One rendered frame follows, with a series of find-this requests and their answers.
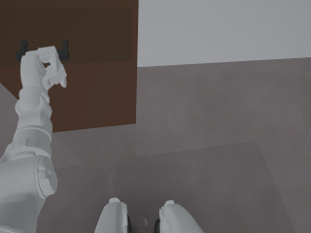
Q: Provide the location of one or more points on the drawer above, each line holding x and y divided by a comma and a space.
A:
96, 30

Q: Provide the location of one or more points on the robot right shin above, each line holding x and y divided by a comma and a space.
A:
166, 203

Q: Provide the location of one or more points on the left robot forearm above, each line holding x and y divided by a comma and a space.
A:
33, 135

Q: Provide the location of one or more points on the robot left upper arm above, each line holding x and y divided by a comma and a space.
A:
25, 184

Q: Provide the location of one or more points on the robot left hand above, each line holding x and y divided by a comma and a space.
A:
34, 73

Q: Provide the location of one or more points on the cabinet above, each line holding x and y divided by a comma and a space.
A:
97, 94

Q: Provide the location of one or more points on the robot right thigh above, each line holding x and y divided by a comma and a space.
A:
176, 219

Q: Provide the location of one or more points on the handle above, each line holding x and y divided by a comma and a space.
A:
63, 54

